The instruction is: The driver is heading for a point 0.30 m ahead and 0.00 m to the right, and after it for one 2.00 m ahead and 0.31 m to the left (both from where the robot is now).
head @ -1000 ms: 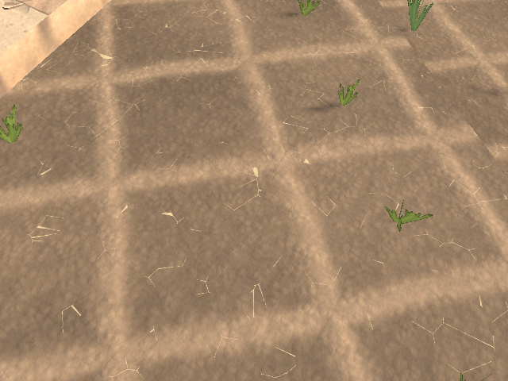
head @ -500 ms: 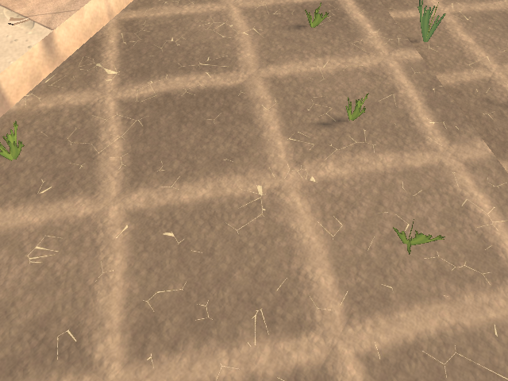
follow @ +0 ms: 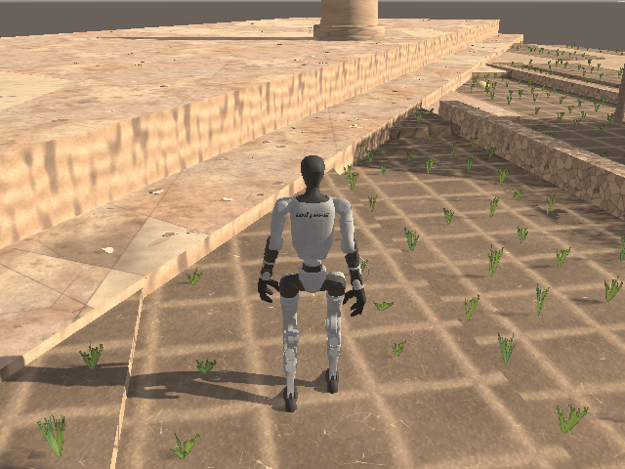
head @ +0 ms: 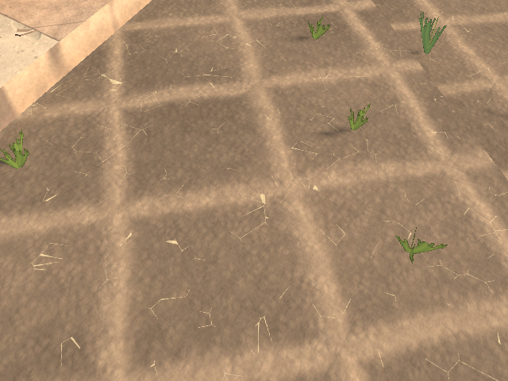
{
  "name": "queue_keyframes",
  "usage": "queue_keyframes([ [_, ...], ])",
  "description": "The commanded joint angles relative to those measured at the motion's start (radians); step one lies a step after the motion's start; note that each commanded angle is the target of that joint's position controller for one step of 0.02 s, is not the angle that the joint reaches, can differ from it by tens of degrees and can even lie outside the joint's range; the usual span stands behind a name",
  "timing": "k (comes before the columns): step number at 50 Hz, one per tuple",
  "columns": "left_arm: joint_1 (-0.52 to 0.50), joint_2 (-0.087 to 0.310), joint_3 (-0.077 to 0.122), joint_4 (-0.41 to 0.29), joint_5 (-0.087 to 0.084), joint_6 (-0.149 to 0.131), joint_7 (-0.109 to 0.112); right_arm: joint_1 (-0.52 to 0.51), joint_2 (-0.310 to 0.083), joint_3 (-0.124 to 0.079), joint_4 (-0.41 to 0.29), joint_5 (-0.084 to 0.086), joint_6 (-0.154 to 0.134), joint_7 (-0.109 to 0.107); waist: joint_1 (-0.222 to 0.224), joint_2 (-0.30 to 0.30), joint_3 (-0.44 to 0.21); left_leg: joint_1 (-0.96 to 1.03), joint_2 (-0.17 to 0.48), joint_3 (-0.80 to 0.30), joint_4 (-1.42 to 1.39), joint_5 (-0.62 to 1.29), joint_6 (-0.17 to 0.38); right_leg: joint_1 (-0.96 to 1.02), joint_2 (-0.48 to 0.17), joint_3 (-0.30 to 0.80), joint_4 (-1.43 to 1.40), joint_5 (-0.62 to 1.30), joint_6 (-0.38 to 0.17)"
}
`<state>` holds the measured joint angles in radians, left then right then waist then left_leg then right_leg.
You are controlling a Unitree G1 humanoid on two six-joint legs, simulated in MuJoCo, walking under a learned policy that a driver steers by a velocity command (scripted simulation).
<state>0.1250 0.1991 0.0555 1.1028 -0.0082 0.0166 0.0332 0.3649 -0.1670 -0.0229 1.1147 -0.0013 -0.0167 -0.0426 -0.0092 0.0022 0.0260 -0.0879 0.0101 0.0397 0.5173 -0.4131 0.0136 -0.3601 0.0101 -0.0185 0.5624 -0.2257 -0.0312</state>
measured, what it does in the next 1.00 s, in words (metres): walks ahead, turning left: left foot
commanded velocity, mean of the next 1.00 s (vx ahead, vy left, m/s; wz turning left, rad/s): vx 0.12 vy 0.00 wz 0.27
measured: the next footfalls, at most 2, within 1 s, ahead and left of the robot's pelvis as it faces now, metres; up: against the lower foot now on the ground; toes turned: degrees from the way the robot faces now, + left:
left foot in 0.66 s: +0.25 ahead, +0.10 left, +0.00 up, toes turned +9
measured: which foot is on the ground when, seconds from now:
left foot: down 0.00-0.20, up 0.22-0.64, down 0.66-1.00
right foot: down 0.00-0.66, up 0.68-1.00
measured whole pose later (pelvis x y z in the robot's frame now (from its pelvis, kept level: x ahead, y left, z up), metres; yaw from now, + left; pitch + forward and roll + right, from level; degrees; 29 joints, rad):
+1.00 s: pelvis +0.18 +0.00 +0.01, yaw +18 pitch +4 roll -1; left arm 0.04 0.29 0.07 0.90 0.00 -0.01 0.05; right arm 0.16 -0.28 -0.09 0.78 0.01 0.00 -0.03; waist -0.03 0.00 0.03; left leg -0.36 -0.10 -0.14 0.45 -0.14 0.06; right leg -0.48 0.02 0.11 0.77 -0.34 0.06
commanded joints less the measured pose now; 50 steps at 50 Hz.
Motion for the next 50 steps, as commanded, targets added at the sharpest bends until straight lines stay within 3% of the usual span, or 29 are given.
queue_keyframes([
  [1,-0.108,0.101,0.018,-0.071,-0.012,-0.034,-0.007,0.108,-0.181,-0.043,-0.026,0.015,-0.014,-0.009,-0.041,0.139,0.135,-0.180,0.210,-0.282,-0.331,-0.385,0.158,-0.071,0.037,-0.057,0.108,-0.217,-0.019],
  [2,-0.132,0.094,0.016,-0.086,-0.015,-0.052,-0.017,0.086,-0.213,-0.056,-0.032,0.019,-0.026,-0.010,-0.040,0.173,0.181,-0.145,0.299,-0.371,-0.360,-0.351,0.197,-0.157,-0.003,-0.041,0.186,-0.147,-0.027],
  [4,-0.135,0.094,0.018,-0.095,-0.020,-0.080,-0.033,0.094,-0.183,-0.056,-0.034,0.016,-0.049,-0.006,-0.037,0.156,0.202,-0.030,0.342,-0.382,-0.334,-0.165,0.214,-0.286,-0.057,-0.011,0.254,-0.190,-0.043],
  [6,-0.121,0.081,0.015,-0.100,-0.032,-0.100,-0.046,0.090,-0.170,-0.055,-0.040,0.026,-0.055,0.006,-0.019,0.130,0.193,0.012,0.305,-0.301,-0.281,-0.014,0.181,-0.248,-0.063,-0.034,0.145,-0.207,-0.053],
  [7,-0.069,0.076,0.018,-0.082,-0.034,-0.106,-0.050,0.060,-0.174,-0.055,-0.050,0.030,-0.053,0.012,0.015,0.120,0.169,-0.051,0.261,-0.235,-0.244,0.037,0.154,-0.098,-0.033,-0.076,0.042,-0.144,-0.053],
  [8,0.035,0.089,0.032,-0.041,-0.031,-0.106,-0.051,0.039,-0.183,-0.055,-0.061,0.027,-0.051,0.017,0.060,0.117,0.118,-0.146,0.210,-0.177,-0.171,0.186,0.132,0.118,0.029,-0.122,-0.005,-0.059,-0.049],
  [9,0.173,0.125,0.053,0.002,-0.029,-0.103,-0.051,0.021,-0.189,-0.054,-0.069,0.022,-0.054,0.020,0.121,0.096,0.045,-0.222,0.162,-0.117,-0.027,0.385,0.106,0.309,0.037,-0.093,-0.013,-0.009,-0.062],
  [10,0.300,0.224,0.080,0.018,-0.021,-0.104,-0.044,-0.012,-0.146,-0.041,-0.105,0.021,-0.060,0.018,0.163,-0.105,-0.013,-0.396,0.032,0.014,0.323,0.436,0.019,0.469,-0.156,0.238,-0.150,-0.025,-0.153],
  [11,0.383,0.267,0.073,0.028,-0.004,-0.107,-0.050,0.007,-0.070,-0.022,-0.131,0.015,-0.077,0.012,0.155,-0.308,-0.128,-0.552,-0.083,-0.025,0.654,-0.123,-0.027,0.584,-0.390,0.666,-0.337,0.123,-0.292],
  [12,0.307,0.195,0.042,0.016,0.006,-0.120,-0.047,-0.013,-0.105,-0.035,-0.133,0.039,-0.087,0.015,0.109,-0.194,-0.092,-0.590,-0.039,-0.151,0.816,-0.164,-0.010,0.510,-0.421,0.650,-0.316,0.252,-0.296],
  [13,0.213,0.160,0.026,-0.016,0.004,-0.125,-0.045,-0.025,-0.123,-0.040,-0.132,0.045,-0.087,0.020,0.070,-0.134,-0.039,-0.593,0.006,-0.141,0.850,-0.105,0.008,0.424,-0.389,0.474,-0.276,0.405,-0.263],
  [14,0.152,0.137,0.015,-0.033,0.004,-0.124,-0.048,-0.035,-0.126,-0.046,-0.128,0.035,-0.084,0.019,0.040,-0.071,-0.031,-0.563,0.049,-0.119,0.807,-0.034,0.021,0.354,-0.340,0.338,-0.272,0.475,-0.220],
  [15,0.120,0.120,0.006,-0.044,0.005,-0.121,-0.050,-0.042,-0.130,-0.056,-0.126,0.027,-0.075,0.014,0.022,-0.048,-0.014,-0.527,0.077,-0.100,0.738,0.016,0.029,0.296,-0.294,0.242,-0.282,0.508,-0.182],
  [17,0.120,0.093,-0.009,-0.038,0.020,-0.111,-0.040,-0.024,-0.114,-0.064,-0.115,0.030,-0.048,0.015,-0.004,-0.071,-0.013,-0.442,0.079,-0.074,0.644,0.073,0.023,0.229,-0.235,0.125,-0.308,0.561,-0.151],
  [20,0.107,0.127,-0.013,-0.035,0.042,-0.106,-0.012,-0.094,-0.073,-0.056,-0.145,0.028,-0.025,0.012,-0.022,-0.065,-0.011,-0.393,0.071,-0.073,0.399,0.151,-0.006,0.195,-0.214,0.016,-0.303,0.658,-0.152],
  [23,0.098,0.222,0.015,-0.056,0.026,-0.084,0.015,-0.219,-0.096,-0.049,-0.213,0.019,-0.012,0.017,0.006,-0.093,-0.037,-0.374,0.052,-0.029,0.271,0.188,-0.026,0.213,-0.249,-0.008,-0.288,0.676,-0.174],
  [29,0.066,0.223,0.041,-0.096,-0.007,-0.039,0.034,-0.298,-0.143,-0.067,-0.286,0.019,0.018,0.042,0.016,-0.091,-0.006,-0.413,0.055,-0.004,0.193,0.117,0.011,0.276,-0.317,-0.002,-0.213,0.499,-0.160],
  [31,0.035,0.232,0.049,-0.117,-0.017,-0.027,0.040,-0.257,-0.148,-0.077,-0.289,0.019,0.015,0.054,-0.019,-0.080,-0.031,-0.321,0.014,0.041,0.066,0.175,0.045,0.280,-0.295,-0.038,-0.093,0.564,-0.118],
  [32,0.055,0.222,0.049,-0.119,-0.015,-0.023,0.039,-0.197,-0.179,-0.095,-0.277,0.014,0.010,0.054,-0.043,-0.037,-0.075,-0.197,-0.017,0.035,-0.026,0.292,0.076,0.250,-0.241,-0.083,0.046,0.582,-0.073],
  [33,0.072,0.203,0.044,-0.142,0.008,-0.025,0.035,-0.123,-0.287,-0.130,-0.279,0.007,0.006,0.042,-0.056,0.140,-0.139,-0.012,0.113,-0.199,-0.093,0.661,0.150,0.090,-0.146,-0.150,0.319,0.352,0.014],
  [34,0.032,0.112,0.014,-0.201,0.045,-0.032,0.028,-0.088,-0.362,-0.136,-0.291,-0.016,0.000,0.037,-0.031,0.312,-0.196,0.172,0.352,-0.613,-0.142,0.923,0.369,-0.242,0.066,-0.113,0.611,-0.456,0.077],
  [35,0.023,0.134,0.018,-0.198,0.038,-0.041,0.008,-0.053,-0.290,-0.105,-0.292,-0.011,-0.014,0.046,-0.043,0.170,-0.284,0.177,0.362,-0.607,-0.105,1.033,0.408,-0.238,0.032,0.091,0.751,-0.522,0.072],
  [36,0.022,0.145,0.020,-0.224,-0.007,-0.045,0.003,-0.132,-0.293,-0.111,-0.318,-0.013,-0.025,0.046,-0.013,0.184,-0.252,0.122,0.351,-0.577,-0.148,0.788,0.400,-0.312,0.021,0.103,0.762,-0.441,0.066],
  [37,-0.012,0.187,0.032,-0.210,-0.014,-0.044,0.010,-0.219,-0.265,-0.107,-0.342,0.008,-0.028,0.041,0.003,0.078,-0.163,0.039,0.267,-0.478,-0.176,0.602,0.313,-0.320,-0.024,0.104,0.702,-0.341,0.065],
  [38,-0.037,0.213,0.042,-0.212,0.000,-0.040,0.022,-0.276,-0.246,-0.101,-0.362,0.015,-0.019,0.030,0.014,0.052,-0.132,-0.035,0.224,-0.416,-0.183,0.506,0.254,-0.300,-0.043,0.101,0.623,-0.263,0.069],
  [39,-0.035,0.216,0.045,-0.207,0.008,-0.031,0.025,-0.292,-0.230,-0.093,-0.371,0.012,-0.012,0.025,0.027,0.059,-0.127,-0.111,0.183,-0.368,-0.186,0.509,0.234,-0.230,-0.041,0.086,0.574,-0.230,0.074],
  [40,-0.026,0.206,0.045,-0.211,0.016,-0.029,0.025,-0.281,-0.242,-0.097,-0.375,0.005,-0.008,0.023,0.031,0.066,-0.130,-0.139,0.165,-0.358,-0.189,0.517,0.232,-0.197,-0.022,0.077,0.529,-0.196,0.080],
  [43,-0.033,0.162,0.034,-0.221,0.009,-0.031,0.028,-0.220,-0.273,-0.108,-0.374,0.005,-0.006,0.013,0.018,0.097,-0.150,-0.114,0.157,-0.378,-0.194,0.495,0.236,-0.174,0.001,0.084,0.373,-0.158,0.092],
  [50,-0.071,0.180,0.033,-0.250,0.000,-0.041,0.017,-0.233,-0.281,-0.108,-0.409,0.006,0.015,0.000,-0.001,0.151,-0.138,-0.135,0.141,-0.472,-0.202,0.276,0.201,-0.101,0.019,0.113,0.171,-0.106,0.095],
])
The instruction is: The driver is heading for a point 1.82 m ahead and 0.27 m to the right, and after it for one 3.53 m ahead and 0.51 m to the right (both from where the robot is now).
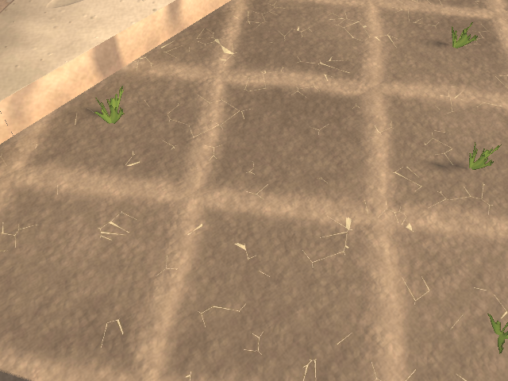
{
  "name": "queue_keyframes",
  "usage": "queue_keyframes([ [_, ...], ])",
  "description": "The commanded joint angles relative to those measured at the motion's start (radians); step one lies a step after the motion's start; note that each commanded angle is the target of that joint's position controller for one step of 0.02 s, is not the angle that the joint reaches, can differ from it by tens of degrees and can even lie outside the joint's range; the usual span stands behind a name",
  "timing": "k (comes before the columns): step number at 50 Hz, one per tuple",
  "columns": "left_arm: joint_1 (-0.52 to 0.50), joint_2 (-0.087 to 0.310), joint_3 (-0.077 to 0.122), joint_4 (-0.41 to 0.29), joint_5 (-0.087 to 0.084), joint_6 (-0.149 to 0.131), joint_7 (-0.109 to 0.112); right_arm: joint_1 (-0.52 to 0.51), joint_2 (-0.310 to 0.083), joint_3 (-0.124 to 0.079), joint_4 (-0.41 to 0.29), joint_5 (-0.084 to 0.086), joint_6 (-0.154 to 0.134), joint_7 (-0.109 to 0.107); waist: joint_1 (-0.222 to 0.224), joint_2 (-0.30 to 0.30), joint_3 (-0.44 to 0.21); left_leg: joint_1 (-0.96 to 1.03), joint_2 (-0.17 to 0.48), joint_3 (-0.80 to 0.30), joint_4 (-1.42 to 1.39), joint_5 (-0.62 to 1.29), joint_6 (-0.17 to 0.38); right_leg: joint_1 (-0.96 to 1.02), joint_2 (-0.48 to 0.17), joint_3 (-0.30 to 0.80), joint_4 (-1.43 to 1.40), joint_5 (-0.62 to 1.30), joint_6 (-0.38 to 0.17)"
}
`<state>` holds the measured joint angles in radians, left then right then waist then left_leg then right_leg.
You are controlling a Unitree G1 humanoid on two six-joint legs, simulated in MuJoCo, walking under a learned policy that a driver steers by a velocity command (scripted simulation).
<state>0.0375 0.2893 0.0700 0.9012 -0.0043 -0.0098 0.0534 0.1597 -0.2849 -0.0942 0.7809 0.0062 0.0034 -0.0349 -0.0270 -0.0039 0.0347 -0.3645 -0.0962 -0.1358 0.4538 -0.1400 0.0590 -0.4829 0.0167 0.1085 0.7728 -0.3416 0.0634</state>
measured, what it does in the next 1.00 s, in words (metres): steps on the spot, turning right: right foot, then left foot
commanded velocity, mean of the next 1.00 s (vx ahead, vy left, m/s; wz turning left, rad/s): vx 0.00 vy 0.00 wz -0.23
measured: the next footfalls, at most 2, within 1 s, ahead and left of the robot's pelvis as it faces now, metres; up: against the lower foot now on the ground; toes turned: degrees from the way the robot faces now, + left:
right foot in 0.12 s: +0.07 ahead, -0.14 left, +0.00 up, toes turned +7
left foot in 0.44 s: +0.03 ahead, +0.10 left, +0.00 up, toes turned -8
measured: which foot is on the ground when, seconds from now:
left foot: down 0.00-0.12, up 0.14-0.42, down 0.44-0.82, up 0.84-1.00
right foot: up 0.00-0.10, down 0.12-0.46, up 0.48-0.80, down 0.82-1.00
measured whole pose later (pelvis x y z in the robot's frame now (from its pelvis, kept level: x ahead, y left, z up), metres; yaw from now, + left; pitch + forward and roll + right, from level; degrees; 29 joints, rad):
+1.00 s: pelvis +0.00 -0.07 +0.00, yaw -18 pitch +1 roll +1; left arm 0.12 0.26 0.04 0.73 0.02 0.00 0.00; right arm 0.17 -0.33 -0.08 0.82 0.01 0.02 -0.04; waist -0.02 0.05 0.06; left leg -0.46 0.06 0.00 1.06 -0.44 -0.06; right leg -0.27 0.03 -0.02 0.47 -0.21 -0.06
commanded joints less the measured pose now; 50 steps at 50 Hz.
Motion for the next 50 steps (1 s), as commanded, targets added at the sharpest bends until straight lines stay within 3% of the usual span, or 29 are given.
queue_keyframes([
  [1,0.030,0.092,0.018,-0.047,-0.005,-0.020,-0.008,-0.028,-0.157,-0.033,-0.080,-0.004,-0.002,-0.009,0.016,0.165,-0.154,0.148,0.247,-0.301,-0.127,0.030,0.152,0.047,0.010,-0.020,-0.068,0.007,-0.003],
  [5,0.130,0.089,0.015,-0.024,0.000,-0.036,-0.035,-0.025,-0.117,-0.007,-0.089,-0.002,0.016,-0.016,0.065,0.144,-0.168,0.123,0.198,-0.258,-0.028,0.124,0.086,0.266,-0.015,-0.060,-0.377,0.186,-0.051],
  [6,0.140,0.132,0.020,-0.026,0.022,-0.037,-0.037,0.026,-0.074,0.008,-0.082,-0.010,0.017,-0.018,0.041,0.039,-0.175,0.053,0.136,-0.186,0.074,-0.003,0.032,0.357,-0.143,0.065,-0.440,0.254,-0.096],
  [7,0.081,0.188,0.021,-0.043,0.043,-0.030,-0.032,0.083,-0.033,0.018,-0.087,-0.016,0.007,-0.013,-0.041,-0.192,-0.139,-0.078,-0.010,-0.041,0.193,-0.300,-0.023,0.384,-0.298,0.265,-0.464,0.453,-0.215],
  [8,0.065,0.113,-0.003,-0.051,0.069,-0.036,-0.037,0.036,-0.090,0.005,-0.097,-0.027,-0.004,-0.010,-0.010,-0.236,-0.127,-0.057,0.024,-0.036,0.302,-0.450,-0.063,0.277,-0.384,0.387,-0.503,0.444,-0.340],
  [9,0.024,0.079,-0.016,-0.064,0.060,-0.045,-0.041,0.029,-0.128,-0.005,-0.080,-0.023,-0.008,-0.008,-0.013,-0.174,-0.111,-0.023,0.065,-0.031,0.357,-0.408,-0.085,0.258,-0.342,0.343,-0.506,0.395,-0.334],
  [10,0.005,0.076,-0.016,-0.060,0.038,-0.048,-0.044,0.029,-0.112,-0.004,-0.060,-0.025,-0.007,-0.007,-0.014,-0.148,-0.099,-0.012,0.079,-0.011,0.337,-0.354,-0.105,0.267,-0.277,0.273,-0.490,0.365,-0.289],
  [12,0.015,0.137,0.000,-0.056,0.000,-0.042,-0.040,-0.021,-0.085,0.000,-0.059,-0.027,-0.007,-0.010,0.008,-0.147,-0.061,-0.020,0.090,0.022,0.272,-0.289,-0.133,0.302,-0.216,0.233,-0.449,0.405,-0.241],
  [15,0.096,0.201,0.027,-0.048,-0.008,-0.018,-0.036,-0.052,-0.074,0.002,-0.059,0.004,-0.014,-0.018,0.043,-0.157,-0.065,-0.004,0.041,0.076,0.178,-0.292,-0.137,0.359,-0.186,0.251,-0.411,0.512,-0.253],
  [17,0.111,0.196,0.033,-0.053,-0.016,-0.008,-0.034,-0.045,-0.078,0.000,-0.052,0.018,-0.013,-0.023,0.046,-0.185,-0.078,0.006,0.029,0.076,0.117,-0.268,-0.127,0.402,-0.187,0.294,-0.405,0.539,-0.262],
  [21,0.071,0.170,0.036,-0.089,-0.034,0.016,-0.016,0.033,-0.089,-0.010,-0.017,0.013,-0.022,-0.010,0.001,-0.163,-0.130,0.229,0.053,0.085,-0.099,-0.035,-0.077,0.320,-0.144,0.291,-0.347,0.544,-0.210],
  [22,0.064,0.140,0.028,-0.105,-0.030,0.018,-0.011,0.070,-0.122,-0.020,-0.013,0.002,-0.020,-0.011,-0.007,-0.104,-0.159,0.349,0.140,0.037,-0.097,0.065,-0.043,0.208,-0.109,0.253,-0.279,0.425,-0.168],
  [23,0.073,0.091,0.017,-0.131,-0.025,0.014,-0.016,0.058,-0.207,-0.040,-0.014,-0.014,-0.010,-0.012,0.033,0.125,-0.133,0.398,0.286,-0.107,-0.086,0.271,0.052,0.032,0.013,0.102,-0.145,0.177,-0.108],
  [24,0.092,0.103,0.019,-0.134,-0.019,0.006,-0.021,0.044,-0.200,-0.039,-0.029,-0.035,-0.007,-0.007,0.015,0.267,-0.125,0.399,0.453,-0.255,-0.130,0.421,0.181,-0.080,0.065,0.003,0.009,-0.209,-0.064],
  [25,0.097,0.167,0.043,-0.124,-0.020,0.003,-0.027,0.011,-0.148,-0.022,-0.052,-0.045,-0.012,-0.009,0.018,0.209,-0.109,0.375,0.510,-0.262,-0.137,0.492,0.233,-0.118,0.021,0.007,0.233,-0.304,-0.041],
  [27,0.140,0.165,0.056,-0.099,-0.025,0.025,-0.028,-0.075,-0.118,-0.009,-0.075,-0.022,-0.023,-0.015,0.065,0.113,-0.064,0.329,0.418,-0.110,-0.113,0.466,0.170,-0.137,-0.007,0.010,0.363,-0.205,-0.015],
  [28,0.132,0.143,0.050,-0.103,-0.021,0.035,-0.028,-0.079,-0.121,-0.009,-0.073,-0.010,-0.028,-0.016,0.058,0.112,-0.046,0.329,0.394,-0.062,-0.113,0.467,0.151,-0.158,-0.019,0.002,0.357,-0.145,0.000],
  [33,0.031,0.088,0.018,-0.194,-0.023,0.039,-0.060,-0.015,-0.169,-0.021,-0.045,-0.012,-0.011,-0.024,-0.003,0.157,-0.061,0.342,0.364,0.064,-0.120,0.427,0.159,-0.080,-0.050,-0.101,0.132,-0.039,0.031],
  [37,0.038,0.120,0.024,-0.230,-0.023,0.045,-0.083,-0.017,-0.215,-0.033,-0.046,0.002,-0.006,-0.011,-0.002,0.177,-0.078,0.298,0.394,0.099,-0.086,0.393,0.142,0.068,-0.037,-0.170,-0.042,-0.012,-0.010],
  [39,0.079,0.126,0.033,-0.231,-0.022,0.053,-0.089,-0.035,-0.218,-0.034,-0.046,0.021,-0.010,-0.005,0.030,0.170,-0.075,0.268,0.394,0.123,-0.022,0.335,0.103,0.157,-0.018,-0.198,-0.187,0.075,-0.049],
  [40,0.124,0.134,0.042,-0.220,-0.019,0.056,-0.086,-0.022,-0.202,-0.030,-0.038,0.026,-0.013,-0.001,0.050,0.147,-0.085,0.225,0.368,0.158,0.054,0.276,0.061,0.254,0.006,-0.201,-0.288,0.162,-0.078],
  [41,0.183,0.189,0.065,-0.213,-0.018,0.056,-0.072,0.045,-0.165,-0.021,-0.017,0.010,-0.020,0.008,0.060,0.028,-0.126,0.115,0.311,0.233,0.224,0.150,-0.016,0.427,-0.030,-0.105,-0.359,0.378,-0.123],
  [42,0.220,0.318,0.089,-0.235,-0.005,0.052,-0.049,0.034,-0.074,0.013,-0.066,-0.050,-0.025,0.016,0.037,-0.299,-0.171,-0.201,0.179,0.289,0.570,-0.477,-0.121,0.634,-0.335,0.301,-0.344,0.851,-0.273],
  [43,0.236,0.280,0.067,-0.250,0.023,0.028,-0.062,-0.034,-0.108,0.005,-0.089,-0.026,-0.026,0.011,0.099,-0.210,-0.260,-0.257,0.108,0.118,0.746,-0.614,-0.132,0.553,-0.456,0.438,-0.389,0.861,-0.460],
  [44,0.191,0.231,0.052,-0.253,0.027,0.007,-0.069,-0.053,-0.152,-0.006,-0.083,0.008,-0.017,0.007,0.091,-0.122,-0.203,-0.263,0.145,0.088,0.800,-0.543,-0.122,0.493,-0.408,0.325,-0.413,0.745,-0.435],
  [45,0.136,0.181,0.038,-0.246,0.017,-0.004,-0.065,-0.040,-0.155,-0.008,-0.067,0.014,-0.008,0.002,0.061,-0.104,-0.150,-0.255,0.171,0.086,0.764,-0.459,-0.108,0.439,-0.337,0.221,-0.420,0.608,-0.365],
  [46,0.091,0.137,0.023,-0.244,0.009,-0.005,-0.059,-0.021,-0.152,-0.010,-0.039,0.006,0.002,-0.007,0.042,-0.072,-0.129,-0.227,0.191,0.081,0.714,-0.393,-0.108,0.400,-0.289,0.164,-0.428,0.491,-0.311],
  [47,0.058,0.108,0.008,-0.238,0.010,-0.007,-0.055,0.000,-0.148,-0.010,-0.026,-0.003,0.010,-0.011,0.022,-0.090,-0.116,-0.159,0.194,0.085,0.683,-0.327,-0.114,0.333,-0.258,0.111,-0.440,0.481,-0.290],
  [50,0.042,0.059,-0.014,-0.205,0.034,-0.018,-0.044,0.064,-0.108,0.003,0.011,0.004,0.016,-0.003,0.001,-0.119,-0.113,-0.025,0.187,0.091,0.536,-0.224,-0.129,0.275,-0.214,0.005,-0.480,0.408,-0.277],
])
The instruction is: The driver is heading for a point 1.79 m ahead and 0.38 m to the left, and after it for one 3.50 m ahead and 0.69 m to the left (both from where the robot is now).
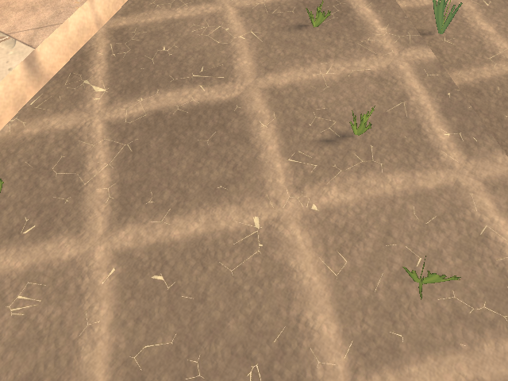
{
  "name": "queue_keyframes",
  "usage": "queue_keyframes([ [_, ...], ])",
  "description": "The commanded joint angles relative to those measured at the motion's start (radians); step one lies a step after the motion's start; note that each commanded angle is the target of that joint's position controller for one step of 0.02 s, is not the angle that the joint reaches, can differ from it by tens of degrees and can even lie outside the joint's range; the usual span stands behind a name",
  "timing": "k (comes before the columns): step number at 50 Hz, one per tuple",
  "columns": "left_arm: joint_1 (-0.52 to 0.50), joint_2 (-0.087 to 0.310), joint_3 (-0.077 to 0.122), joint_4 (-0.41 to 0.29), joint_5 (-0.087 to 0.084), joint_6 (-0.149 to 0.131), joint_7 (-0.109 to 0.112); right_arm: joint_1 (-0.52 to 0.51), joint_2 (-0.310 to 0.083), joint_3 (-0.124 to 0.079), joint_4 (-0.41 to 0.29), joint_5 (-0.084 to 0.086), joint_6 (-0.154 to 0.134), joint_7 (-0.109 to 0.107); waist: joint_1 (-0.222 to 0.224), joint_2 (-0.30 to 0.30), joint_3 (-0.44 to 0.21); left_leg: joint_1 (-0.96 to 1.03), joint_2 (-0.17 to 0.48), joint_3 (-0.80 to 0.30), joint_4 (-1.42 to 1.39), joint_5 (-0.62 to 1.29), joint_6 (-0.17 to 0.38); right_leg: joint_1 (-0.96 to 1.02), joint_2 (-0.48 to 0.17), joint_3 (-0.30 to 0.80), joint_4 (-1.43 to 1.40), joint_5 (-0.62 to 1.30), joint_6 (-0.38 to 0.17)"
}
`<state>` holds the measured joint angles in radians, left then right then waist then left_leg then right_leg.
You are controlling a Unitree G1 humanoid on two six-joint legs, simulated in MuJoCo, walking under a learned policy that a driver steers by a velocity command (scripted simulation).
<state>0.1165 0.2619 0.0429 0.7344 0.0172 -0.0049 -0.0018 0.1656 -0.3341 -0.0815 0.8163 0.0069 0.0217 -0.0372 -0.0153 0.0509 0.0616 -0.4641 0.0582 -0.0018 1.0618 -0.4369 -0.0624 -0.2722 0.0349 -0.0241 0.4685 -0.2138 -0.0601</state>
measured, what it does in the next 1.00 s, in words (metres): steps on the spot, turning left: left foot, then right foot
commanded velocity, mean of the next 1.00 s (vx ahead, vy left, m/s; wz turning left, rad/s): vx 0.01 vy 0.00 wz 0.26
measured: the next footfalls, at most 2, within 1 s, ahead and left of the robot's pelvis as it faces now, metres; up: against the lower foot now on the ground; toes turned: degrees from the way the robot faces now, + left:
left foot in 0.36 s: +0.00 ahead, +0.14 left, +0.00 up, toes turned +13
right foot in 0.86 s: +0.11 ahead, -0.08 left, +0.00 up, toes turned +22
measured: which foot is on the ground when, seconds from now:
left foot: up 0.00-0.34, down 0.36-1.00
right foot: down 0.00-0.36, up 0.38-0.84, down 0.86-1.00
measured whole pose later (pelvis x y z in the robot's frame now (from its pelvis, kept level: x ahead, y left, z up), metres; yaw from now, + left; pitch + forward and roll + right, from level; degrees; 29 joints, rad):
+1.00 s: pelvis +0.02 +0.03 -0.01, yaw +18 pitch +0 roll +0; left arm 0.20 0.28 0.05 0.78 -0.02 -0.01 0.00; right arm 0.14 -0.27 -0.02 0.74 -0.02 0.00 -0.02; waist 0.01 0.02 0.03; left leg -0.22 -0.05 -0.06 0.58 -0.40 0.02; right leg -0.28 0.01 0.07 0.56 -0.28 0.01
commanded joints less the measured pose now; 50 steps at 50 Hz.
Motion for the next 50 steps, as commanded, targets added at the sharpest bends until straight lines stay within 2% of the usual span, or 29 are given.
queue_keyframes([
  [1,-0.042,0.095,0.015,-0.029,0.014,-0.024,0.015,0.039,-0.051,-0.003,-0.028,0.004,-0.003,0.001,0.000,-0.174,-0.124,0.094,0.035,-0.044,-0.149,0.081,-0.009,0.063,-0.229,0.127,-0.184,0.229,-0.149],
  [2,-0.041,0.113,0.019,-0.022,0.013,-0.023,0.020,0.013,-0.050,0.001,-0.037,0.003,-0.003,0.001,0.014,-0.175,-0.110,0.106,0.033,-0.041,-0.207,0.077,-0.008,0.066,-0.237,0.130,-0.192,0.184,-0.152],
  [4,-0.028,0.166,0.035,-0.009,0.007,-0.015,0.028,-0.017,-0.077,-0.001,-0.058,0.006,-0.002,0.003,0.037,-0.176,-0.085,0.089,0.023,-0.025,-0.248,0.039,-0.008,0.090,-0.273,0.165,-0.201,0.121,-0.177],
  [6,-0.016,0.193,0.047,-0.002,-0.002,-0.004,0.033,-0.020,-0.093,-0.005,-0.070,0.012,0.000,0.004,0.048,-0.165,-0.061,0.042,0.022,-0.018,-0.237,-0.003,-0.006,0.118,-0.313,0.201,-0.206,0.094,-0.198],
  [9,-0.015,0.186,0.052,0.001,-0.008,0.005,0.039,-0.013,-0.076,-0.005,-0.081,0.013,0.002,0.007,0.048,-0.141,-0.055,-0.003,0.029,-0.016,-0.210,-0.044,-0.002,0.164,-0.353,0.212,-0.195,0.165,-0.213],
  [12,-0.034,0.184,0.058,-0.005,-0.008,0.013,0.042,0.000,-0.056,-0.003,-0.089,0.014,0.003,0.018,0.034,-0.140,-0.091,0.033,0.021,0.012,-0.237,-0.049,0.007,0.192,-0.359,0.159,-0.159,0.324,-0.209],
  [14,-0.043,0.191,0.063,-0.009,-0.012,0.020,0.042,0.011,-0.052,-0.002,-0.094,0.016,0.005,0.031,0.023,-0.151,-0.119,0.079,0.005,0.040,-0.297,-0.025,0.020,0.207,-0.358,0.118,-0.124,0.417,-0.195],
  [16,-0.061,0.198,0.067,-0.012,-0.025,0.030,0.044,0.046,-0.049,-0.005,-0.089,0.018,0.007,0.046,-0.006,-0.162,-0.139,0.160,-0.020,0.076,-0.436,0.073,0.046,0.199,-0.343,0.067,-0.066,0.430,-0.158],
  [17,-0.064,0.198,0.069,-0.009,-0.036,0.036,0.045,0.082,-0.052,-0.008,-0.079,0.016,0.008,0.052,-0.028,-0.164,-0.145,0.232,-0.040,0.093,-0.558,0.180,0.072,0.169,-0.321,0.031,-0.015,0.381,-0.118],
  [18,-0.018,0.178,0.068,0.009,-0.041,0.036,0.041,0.098,-0.093,-0.021,-0.080,0.009,0.008,0.048,-0.028,-0.100,-0.134,0.321,-0.026,0.021,-0.673,0.344,0.114,0.087,-0.270,-0.029,0.087,0.233,-0.038],
  [19,-0.014,0.120,0.054,-0.017,0.001,0.029,0.033,0.119,-0.217,-0.053,-0.096,0.005,0.006,0.029,0.005,0.174,-0.146,0.485,0.203,-0.300,-0.698,0.721,0.210,-0.169,-0.149,-0.140,0.366,-0.107,0.071],
  [20,-0.134,0.118,0.051,-0.072,0.009,0.022,0.037,0.120,-0.249,-0.052,-0.121,-0.027,-0.010,0.038,-0.045,0.229,-0.138,0.453,0.361,-0.521,-0.724,0.868,0.413,-0.353,-0.004,-0.037,0.571,-0.483,0.111],
  [21,-0.138,0.154,0.062,-0.070,-0.006,0.021,0.037,0.105,-0.217,-0.043,-0.133,-0.037,-0.032,0.046,-0.049,0.088,-0.153,0.451,0.330,-0.467,-0.734,0.814,0.431,-0.380,-0.032,0.060,0.688,-0.471,0.108],
  [22,-0.111,0.163,0.068,-0.056,-0.022,0.022,0.036,0.055,-0.196,-0.039,-0.135,-0.025,-0.047,0.044,-0.011,0.061,-0.123,0.442,0.265,-0.375,-0.722,0.759,0.371,-0.396,-0.052,0.083,0.706,-0.372,0.100],
  [23,-0.077,0.168,0.073,-0.032,-0.020,0.022,0.041,0.013,-0.174,-0.037,-0.142,-0.006,-0.049,0.039,0.010,0.025,-0.110,0.438,0.213,-0.324,-0.715,0.700,0.318,-0.402,-0.064,0.089,0.682,-0.297,0.103],
  [24,-0.065,0.180,0.078,-0.025,-0.013,0.024,0.047,-0.008,-0.151,-0.028,-0.148,0.009,-0.047,0.032,0.019,0.038,-0.106,0.434,0.192,-0.304,-0.716,0.701,0.295,-0.396,-0.072,0.095,0.665,-0.239,0.112],
  [27,-0.036,0.159,0.075,-0.021,-0.019,0.018,0.044,0.014,-0.140,-0.021,-0.161,0.003,-0.038,0.020,0.022,0.054,-0.142,0.431,0.154,-0.279,-0.716,0.753,0.298,-0.341,-0.045,0.089,0.670,-0.149,0.138],
  [32,-0.074,0.145,0.069,-0.044,-0.022,0.008,0.047,0.035,-0.163,-0.029,-0.173,0.005,-0.022,0.008,-0.004,0.080,-0.118,0.447,0.137,-0.335,-0.712,0.623,0.295,-0.341,-0.033,0.107,0.469,-0.120,0.162],
  [34,-0.062,0.143,0.066,-0.040,-0.023,0.005,0.042,0.016,-0.159,-0.026,-0.182,0.001,-0.017,0.006,-0.007,0.093,-0.119,0.418,0.133,-0.337,-0.708,0.569,0.292,-0.293,-0.038,0.103,0.398,-0.110,0.167],
  [39,-0.026,0.123,0.049,-0.023,-0.025,-0.003,0.020,-0.021,-0.080,0.014,-0.165,-0.026,-0.016,0.019,-0.017,0.104,-0.133,0.307,0.126,-0.290,-0.684,0.575,0.284,-0.068,-0.073,0.062,0.232,-0.108,0.145],
  [41,-0.003,0.108,0.041,-0.015,-0.025,-0.010,0.010,-0.041,-0.059,0.030,-0.145,-0.025,-0.020,0.026,0.008,0.091,-0.117,0.272,0.112,-0.273,-0.668,0.535,0.262,0.036,-0.067,0.040,0.072,-0.026,0.123],
  [42,0.006,0.109,0.037,-0.014,-0.020,-0.015,0.006,-0.029,-0.058,0.032,-0.129,-0.020,-0.024,0.028,0.024,0.067,-0.098,0.253,0.092,-0.260,-0.665,0.475,0.229,0.096,-0.060,0.038,-0.069,0.112,0.106],
  [43,0.001,0.146,0.041,-0.020,-0.011,-0.017,0.008,0.001,-0.063,0.032,-0.119,-0.029,-0.033,0.028,0.010,0.028,-0.101,0.240,0.056,-0.245,-0.646,0.390,0.184,0.147,-0.091,0.093,-0.081,0.256,0.087],
  [44,-0.005,0.234,0.057,-0.041,-0.010,-0.017,0.014,0.052,-0.085,0.025,-0.117,-0.047,-0.043,0.027,-0.040,-0.079,-0.116,0.219,-0.018,-0.185,-0.574,0.268,0.138,0.174,-0.177,0.187,-0.025,0.507,0.043],
  [45,-0.013,0.255,0.062,-0.035,-0.020,-0.014,0.011,0.070,-0.084,0.020,-0.113,-0.046,-0.047,0.022,-0.062,-0.177,-0.125,0.222,-0.085,-0.101,-0.551,0.186,0.095,0.132,-0.204,0.230,-0.014,0.485,-0.034],
  [46,-0.017,0.226,0.059,-0.040,-0.028,-0.014,0.005,0.029,-0.092,0.019,-0.117,-0.043,-0.046,0.012,-0.033,-0.204,-0.113,0.243,-0.093,-0.070,-0.526,0.171,0.067,0.077,-0.217,0.287,-0.051,0.374,-0.076],
  [47,0.000,0.190,0.049,-0.030,-0.029,-0.014,0.005,-0.002,-0.082,0.017,-0.126,-0.037,-0.041,0.006,-0.022,-0.224,-0.128,0.249,-0.099,-0.041,-0.506,0.114,0.059,0.069,-0.213,0.318,-0.075,0.215,-0.082],
  [48,0.022,0.191,0.049,-0.026,-0.035,-0.013,0.006,-0.016,-0.071,0.015,-0.136,-0.028,-0.035,0.003,-0.014,-0.240,-0.123,0.222,-0.117,-0.013,-0.471,0.023,0.064,0.061,-0.204,0.345,-0.090,0.042,-0.092],
  [50,0.072,0.202,0.052,-0.021,-0.040,-0.015,0.013,-0.027,-0.043,0.015,-0.156,-0.010,-0.039,0.013,-0.004,-0.252,-0.065,0.157,-0.122,-0.006,-0.456,-0.069,0.089,0.023,-0.218,0.446,-0.150,-0.329,-0.120],
])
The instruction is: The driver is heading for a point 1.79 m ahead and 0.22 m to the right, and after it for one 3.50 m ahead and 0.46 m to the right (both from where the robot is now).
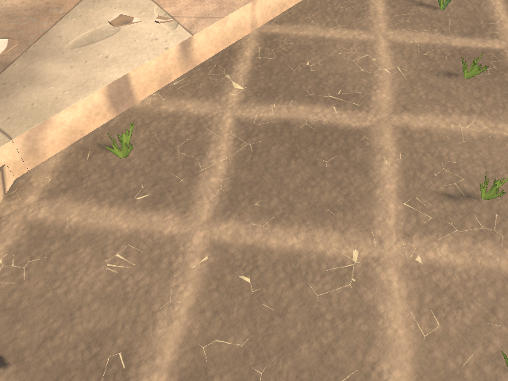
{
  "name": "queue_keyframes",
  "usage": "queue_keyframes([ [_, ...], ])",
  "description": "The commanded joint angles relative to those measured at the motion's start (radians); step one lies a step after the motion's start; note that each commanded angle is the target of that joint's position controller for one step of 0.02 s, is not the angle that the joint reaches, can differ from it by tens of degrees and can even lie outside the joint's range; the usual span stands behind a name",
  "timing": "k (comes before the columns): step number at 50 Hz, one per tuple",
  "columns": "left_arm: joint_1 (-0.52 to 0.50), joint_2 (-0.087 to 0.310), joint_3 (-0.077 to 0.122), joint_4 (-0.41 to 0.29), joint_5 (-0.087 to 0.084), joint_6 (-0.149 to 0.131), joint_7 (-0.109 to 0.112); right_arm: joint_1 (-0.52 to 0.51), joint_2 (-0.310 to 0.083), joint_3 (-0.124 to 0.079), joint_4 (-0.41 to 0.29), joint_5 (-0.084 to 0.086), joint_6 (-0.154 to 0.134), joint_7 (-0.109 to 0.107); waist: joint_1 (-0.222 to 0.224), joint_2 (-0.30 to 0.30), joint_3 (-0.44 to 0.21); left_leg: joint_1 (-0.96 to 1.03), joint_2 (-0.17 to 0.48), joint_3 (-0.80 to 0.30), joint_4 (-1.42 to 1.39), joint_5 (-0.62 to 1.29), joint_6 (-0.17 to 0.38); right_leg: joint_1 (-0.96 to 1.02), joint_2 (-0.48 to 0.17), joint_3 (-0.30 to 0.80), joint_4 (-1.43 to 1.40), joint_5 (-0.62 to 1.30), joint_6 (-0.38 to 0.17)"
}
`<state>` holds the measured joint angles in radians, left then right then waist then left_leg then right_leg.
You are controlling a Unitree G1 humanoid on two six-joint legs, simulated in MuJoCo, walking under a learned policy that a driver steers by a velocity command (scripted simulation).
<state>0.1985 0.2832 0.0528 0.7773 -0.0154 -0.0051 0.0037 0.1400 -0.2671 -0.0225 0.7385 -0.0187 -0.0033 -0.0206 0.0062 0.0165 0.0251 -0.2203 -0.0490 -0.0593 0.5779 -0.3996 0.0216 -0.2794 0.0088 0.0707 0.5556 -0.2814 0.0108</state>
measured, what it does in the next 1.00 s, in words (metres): walks ahead: right foot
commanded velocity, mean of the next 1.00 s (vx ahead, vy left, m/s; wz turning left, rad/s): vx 0.41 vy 0.00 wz -0.14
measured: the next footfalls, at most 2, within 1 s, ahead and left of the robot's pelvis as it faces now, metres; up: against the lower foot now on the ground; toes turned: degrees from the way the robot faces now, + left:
right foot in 0.46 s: +0.27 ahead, -0.22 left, +0.00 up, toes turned -18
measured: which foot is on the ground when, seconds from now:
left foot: down 0.00-0.46, up 0.48-1.00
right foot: down 0.00-0.08, up 0.10-0.44, down 0.46-1.00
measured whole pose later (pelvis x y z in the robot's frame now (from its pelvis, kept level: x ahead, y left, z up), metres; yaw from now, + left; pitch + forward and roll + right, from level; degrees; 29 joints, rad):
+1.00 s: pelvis +0.43 -0.16 -0.01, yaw -8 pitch +3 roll -1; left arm 0.33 0.29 0.06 0.81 0.00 -0.05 0.02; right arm 0.12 -0.26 -0.03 0.65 0.02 -0.06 0.07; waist 0.06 0.03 0.02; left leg -0.60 0.02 0.05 0.60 -0.07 0.07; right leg 0.12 0.04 -0.19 0.28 -0.44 -0.03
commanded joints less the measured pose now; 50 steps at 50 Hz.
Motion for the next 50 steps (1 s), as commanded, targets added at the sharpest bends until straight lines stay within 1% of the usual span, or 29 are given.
queue_keyframes([
  [1,-0.012,0.179,0.042,-0.070,-0.007,-0.016,0.012,-0.001,-0.098,-0.044,-0.082,0.022,-0.025,0.004,-0.032,-0.218,0.000,-0.082,-0.005,0.042,0.002,-0.087,0.019,-0.005,-0.191,0.375,-0.255,-0.361,-0.193],
  [3,-0.083,0.160,0.037,-0.112,-0.011,-0.012,0.019,0.068,-0.106,-0.054,-0.065,0.025,-0.056,0.015,-0.080,-0.177,0.017,0.065,0.044,-0.011,-0.117,-0.063,0.055,-0.146,-0.128,0.323,-0.207,-0.367,-0.152],
  [4,-0.141,0.121,0.026,-0.150,-0.013,-0.014,0.021,0.139,-0.147,-0.069,-0.046,0.020,-0.069,0.016,-0.114,-0.074,0.019,0.184,0.131,-0.130,-0.212,-0.136,0.093,-0.281,-0.048,0.215,-0.060,-0.302,-0.096],
  [5,-0.177,0.070,0.013,-0.189,-0.020,-0.024,0.019,0.227,-0.208,-0.087,-0.019,0.017,-0.078,0.018,-0.130,0.098,0.017,0.307,0.288,-0.375,-0.349,-0.238,0.164,-0.443,0.048,0.071,0.188,-0.221,-0.044],
  [6,-0.192,0.101,0.019,-0.221,-0.019,-0.035,0.016,0.223,-0.232,-0.095,-0.011,0.008,-0.084,0.022,-0.112,0.167,0.083,0.302,0.452,-0.554,-0.389,-0.139,0.248,-0.587,0.006,0.060,0.360,-0.290,-0.039],
  [7,-0.149,0.132,0.032,-0.207,-0.020,-0.042,0.011,0.208,-0.181,-0.084,-0.020,0.011,-0.090,0.015,-0.084,0.086,0.089,0.326,0.463,-0.517,-0.366,-0.023,0.268,-0.639,-0.035,0.100,0.481,-0.265,-0.042],
  [8,-0.111,0.123,0.032,-0.192,-0.024,-0.045,0.002,0.196,-0.154,-0.078,-0.024,0.017,-0.092,0.009,-0.065,0.058,0.074,0.364,0.433,-0.425,-0.359,0.063,0.241,-0.668,-0.055,0.107,0.529,-0.201,-0.042],
  [11,-0.140,0.086,0.020,-0.202,-0.020,-0.046,-0.028,0.176,-0.148,-0.074,-0.026,0.016,-0.084,0.005,-0.077,0.061,0.067,0.340,0.337,-0.158,-0.390,0.323,0.165,-0.638,-0.093,0.036,0.505,-0.040,-0.018],
  [14,-0.198,0.039,-0.003,-0.244,-0.016,-0.047,-0.057,0.185,-0.173,-0.079,-0.021,0.020,-0.078,0.002,-0.098,0.059,0.056,0.251,0.279,0.018,-0.404,0.402,0.142,-0.509,-0.096,-0.051,0.349,0.102,0.009],
  [16,-0.238,0.026,-0.012,-0.267,-0.017,-0.050,-0.071,0.200,-0.204,-0.084,-0.010,0.028,-0.076,0.003,-0.109,0.070,0.063,0.206,0.272,0.081,-0.406,0.412,0.129,-0.412,-0.081,-0.097,0.223,0.144,0.001],
  [18,-0.247,0.051,-0.006,-0.281,-0.018,-0.047,-0.076,0.219,-0.234,-0.092,0.000,0.038,-0.074,0.006,-0.101,0.088,0.060,0.199,0.293,0.115,-0.387,0.498,0.117,-0.324,-0.053,-0.141,0.156,0.134,-0.025],
  [20,-0.200,0.099,0.017,-0.284,-0.014,-0.040,-0.073,0.220,-0.258,-0.098,0.006,0.044,-0.071,0.006,-0.049,0.113,0.013,0.227,0.308,0.167,-0.272,0.833,0.092,-0.205,0.003,-0.177,0.113,0.098,-0.073],
  [21,-0.110,0.133,0.038,-0.266,-0.013,-0.034,-0.070,0.217,-0.267,-0.101,0.007,0.047,-0.067,0.003,0.013,0.115,-0.046,0.222,0.301,0.206,-0.135,0.994,0.072,-0.076,0.042,-0.197,0.081,0.099,-0.105],
  [22,0.046,0.180,0.068,-0.224,-0.015,-0.025,-0.059,0.221,-0.256,-0.095,0.002,0.047,-0.067,-0.001,0.097,0.097,-0.130,0.139,0.277,0.236,0.057,1.036,0.045,0.154,0.082,-0.198,0.047,0.134,-0.144],
  [23,0.217,0.233,0.097,-0.188,-0.020,-0.011,-0.039,0.221,-0.220,-0.080,-0.022,0.030,-0.076,-0.004,0.180,0.034,-0.197,-0.101,0.245,0.233,0.341,0.762,0.004,0.436,0.016,-0.058,0.050,0.128,-0.188],
  [24,0.190,0.333,0.096,-0.195,-0.013,-0.019,-0.027,0.323,-0.053,-0.029,-0.077,-0.002,-0.095,0.009,0.043,-0.270,-0.318,-0.461,0.074,0.155,0.711,-0.183,-0.040,0.677,-0.296,0.558,-0.091,-0.109,-0.348],
  [25,0.218,0.253,0.073,-0.217,-0.005,-0.036,-0.033,0.251,-0.159,-0.043,-0.067,0.040,-0.121,0.020,0.126,-0.149,-0.434,-0.518,0.064,-0.051,0.828,-0.169,-0.031,0.665,-0.383,0.799,-0.266,-0.278,-0.388],
  [26,0.175,0.204,0.058,-0.193,0.003,-0.050,-0.039,0.157,-0.203,-0.059,-0.096,0.079,-0.124,0.022,0.121,-0.106,-0.250,-0.598,0.103,-0.034,0.828,-0.072,-0.020,0.541,-0.360,0.643,-0.291,-0.243,-0.337],
  [27,0.119,0.179,0.048,-0.185,-0.001,-0.059,-0.040,0.133,-0.189,-0.050,-0.099,0.073,-0.127,0.017,0.080,-0.066,-0.148,-0.569,0.155,-0.019,0.754,0.016,-0.006,0.379,-0.322,0.493,-0.293,-0.140,-0.305],
  [28,0.056,0.147,0.037,-0.184,0.008,-0.066,-0.040,0.138,-0.181,-0.052,-0.082,0.051,-0.121,0.010,0.036,-0.048,-0.097,-0.508,0.192,-0.015,0.695,0.079,-0.006,0.245,-0.279,0.381,-0.295,-0.025,-0.279],
  [29,0.020,0.120,0.029,-0.185,0.024,-0.075,-0.041,0.178,-0.180,-0.056,-0.065,0.047,-0.106,0.012,-0.006,-0.082,-0.079,-0.435,0.218,-0.030,0.662,0.128,-0.005,0.151,-0.243,0.297,-0.320,0.067,-0.268],
  [31,-0.001,0.107,0.028,-0.163,0.026,-0.095,-0.041,0.229,-0.152,-0.053,-0.032,0.047,-0.073,0.014,-0.038,-0.095,-0.072,-0.372,0.225,-0.024,0.629,0.169,-0.019,0.069,-0.226,0.198,-0.377,0.142,-0.272],
  [33,0.011,0.114,0.031,-0.131,0.025,-0.112,-0.040,0.204,-0.131,-0.050,-0.031,0.041,-0.053,0.011,-0.039,-0.075,-0.024,-0.408,0.221,-0.030,0.575,0.228,-0.037,0.037,-0.215,0.105,-0.416,0.198,-0.262],
  [35,0.040,0.113,0.032,-0.104,0.029,-0.116,-0.031,0.142,-0.119,-0.050,-0.046,0.039,-0.054,0.008,-0.013,-0.061,0.016,-0.483,0.202,-0.058,0.485,0.325,-0.048,0.071,-0.202,0.033,-0.431,0.256,-0.239],
  [40,0.063,0.130,0.031,-0.071,0.025,-0.113,-0.012,0.026,-0.084,-0.041,-0.072,0.041,-0.076,0.034,0.037,-0.055,0.039,-0.471,0.147,-0.015,0.190,0.568,-0.037,0.161,-0.180,-0.112,-0.448,0.353,-0.167],
  [45,0.146,0.152,0.040,-0.018,0.014,-0.078,0.001,-0.110,-0.049,-0.022,-0.145,0.041,-0.083,0.076,0.094,-0.033,0.082,-0.571,0.128,0.046,0.042,0.480,0.001,0.378,-0.246,-0.156,-0.381,0.517,-0.159],
  [46,0.149,0.159,0.042,-0.014,0.012,-0.066,0.005,-0.125,-0.049,-0.022,-0.161,0.040,-0.084,0.086,0.091,-0.036,0.078,-0.576,0.117,0.069,0.028,0.429,0.012,0.414,-0.258,-0.164,-0.348,0.589,-0.158],
  [48,0.134,0.185,0.047,-0.018,0.012,-0.048,0.016,-0.106,-0.069,-0.031,-0.180,0.039,-0.080,0.096,0.058,-0.072,0.028,-0.489,0.063,0.133,0.018,0.317,0.046,0.448,-0.262,-0.192,-0.238,0.907,-0.145],
  [50,0.121,0.215,0.052,-0.027,0.014,-0.032,0.031,0.027,-0.129,-0.061,-0.168,0.039,-0.070,0.092,-0.028,-0.121,-0.080,-0.285,-0.009,0.174,0.029,0.225,0.096,0.441,-0.257,-0.215,-0.013,1.199,-0.127],
])
Velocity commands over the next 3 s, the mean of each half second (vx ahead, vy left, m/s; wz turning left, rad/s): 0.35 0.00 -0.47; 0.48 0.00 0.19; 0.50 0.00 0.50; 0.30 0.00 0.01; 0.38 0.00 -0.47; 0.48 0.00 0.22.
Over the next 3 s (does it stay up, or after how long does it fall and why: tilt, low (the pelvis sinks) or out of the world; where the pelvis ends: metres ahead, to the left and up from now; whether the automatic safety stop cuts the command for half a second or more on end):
stays up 1.33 -0.26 0.00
